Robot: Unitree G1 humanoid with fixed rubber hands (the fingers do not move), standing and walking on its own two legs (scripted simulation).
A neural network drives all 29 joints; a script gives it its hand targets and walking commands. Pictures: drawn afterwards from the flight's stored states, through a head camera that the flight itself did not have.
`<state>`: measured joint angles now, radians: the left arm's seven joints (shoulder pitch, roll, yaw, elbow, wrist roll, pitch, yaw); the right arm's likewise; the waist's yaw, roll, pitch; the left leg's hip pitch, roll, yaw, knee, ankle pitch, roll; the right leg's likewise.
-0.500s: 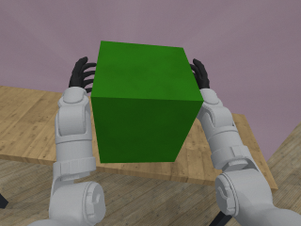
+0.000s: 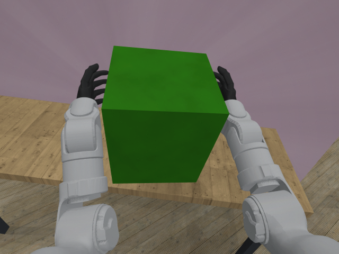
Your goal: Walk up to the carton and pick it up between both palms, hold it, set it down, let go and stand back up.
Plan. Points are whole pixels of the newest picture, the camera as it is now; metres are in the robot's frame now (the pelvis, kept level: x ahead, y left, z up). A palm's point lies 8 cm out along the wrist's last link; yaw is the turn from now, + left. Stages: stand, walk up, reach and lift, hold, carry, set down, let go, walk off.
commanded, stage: hold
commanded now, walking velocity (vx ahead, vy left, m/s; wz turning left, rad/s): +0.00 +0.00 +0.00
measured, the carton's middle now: (158, 119) +0.37 +0.01 +0.17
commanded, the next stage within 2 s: none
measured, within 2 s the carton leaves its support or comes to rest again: neither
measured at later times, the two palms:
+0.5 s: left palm (86, 102) +0.36 +0.16 +0.22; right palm (225, 102) +0.36 -0.14 +0.22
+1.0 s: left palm (85, 102) +0.36 +0.16 +0.22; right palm (224, 101) +0.37 -0.14 +0.22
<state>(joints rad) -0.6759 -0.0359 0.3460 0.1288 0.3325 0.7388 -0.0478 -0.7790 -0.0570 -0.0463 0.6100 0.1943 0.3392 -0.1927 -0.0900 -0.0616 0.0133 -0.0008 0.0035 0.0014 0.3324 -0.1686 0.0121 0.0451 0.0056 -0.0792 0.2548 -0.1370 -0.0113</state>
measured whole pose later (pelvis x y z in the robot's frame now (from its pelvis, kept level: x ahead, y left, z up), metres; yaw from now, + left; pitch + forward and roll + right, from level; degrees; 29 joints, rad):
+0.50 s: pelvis +0.00 +0.00 +0.00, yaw +0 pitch -10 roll -1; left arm -0.66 -0.04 0.35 0.11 0.34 0.75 -0.06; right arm -0.76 -0.05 -0.04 0.59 0.19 0.35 -0.20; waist -0.08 -0.06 0.02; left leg 0.00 0.00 0.00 0.33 -0.17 0.01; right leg 0.05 0.01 -0.08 0.26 -0.14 -0.01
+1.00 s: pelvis +0.00 +0.00 +0.00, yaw +0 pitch -10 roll -1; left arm -0.66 -0.04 0.35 0.10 0.34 0.74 -0.06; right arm -0.76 -0.06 -0.03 0.59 0.20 0.34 -0.20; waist -0.09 -0.07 0.02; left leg 0.01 0.00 0.00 0.34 -0.17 0.01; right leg 0.06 0.01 -0.08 0.25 -0.14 -0.01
